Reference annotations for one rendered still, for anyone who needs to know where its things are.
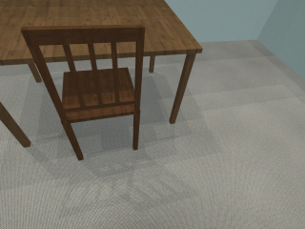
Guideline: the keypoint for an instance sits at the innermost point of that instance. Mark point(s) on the chair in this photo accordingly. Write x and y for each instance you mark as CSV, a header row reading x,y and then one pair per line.
x,y
91,94

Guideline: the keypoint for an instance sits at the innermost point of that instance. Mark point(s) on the table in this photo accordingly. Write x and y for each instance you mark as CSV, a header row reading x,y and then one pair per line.
x,y
165,34

